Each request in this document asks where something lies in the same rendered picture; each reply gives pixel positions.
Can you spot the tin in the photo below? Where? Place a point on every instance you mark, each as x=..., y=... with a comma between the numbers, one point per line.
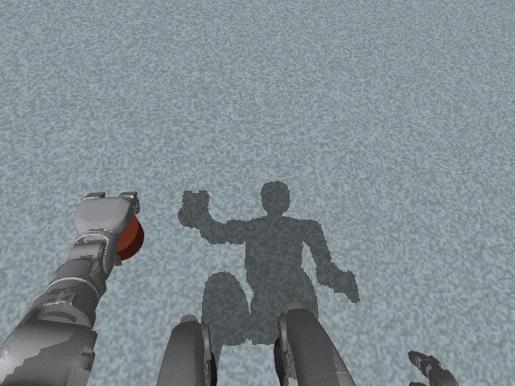
x=131, y=240

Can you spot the left robot hand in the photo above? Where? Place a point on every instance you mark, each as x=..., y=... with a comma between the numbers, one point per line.
x=108, y=214

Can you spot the left robot arm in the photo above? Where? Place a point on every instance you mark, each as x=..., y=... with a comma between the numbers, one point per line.
x=53, y=344

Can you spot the right robot hand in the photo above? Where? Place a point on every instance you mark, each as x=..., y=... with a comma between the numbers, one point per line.
x=431, y=368

